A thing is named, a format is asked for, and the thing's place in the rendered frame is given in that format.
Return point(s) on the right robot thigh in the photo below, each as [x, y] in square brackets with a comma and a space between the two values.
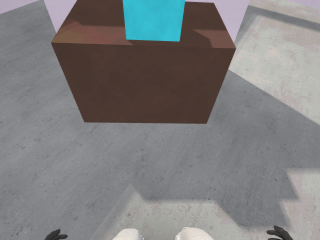
[193, 234]

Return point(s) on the left robot thigh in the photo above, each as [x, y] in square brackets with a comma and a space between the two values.
[129, 234]

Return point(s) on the carton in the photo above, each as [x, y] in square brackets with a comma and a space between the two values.
[153, 20]

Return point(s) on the right robot hand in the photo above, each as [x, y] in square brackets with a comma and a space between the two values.
[279, 232]

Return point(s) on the pedestal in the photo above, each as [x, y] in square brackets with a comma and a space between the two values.
[119, 80]

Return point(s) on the left robot hand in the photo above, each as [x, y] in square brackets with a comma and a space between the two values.
[54, 235]

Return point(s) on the robot thigh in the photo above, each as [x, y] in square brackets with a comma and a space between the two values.
[193, 234]
[129, 234]

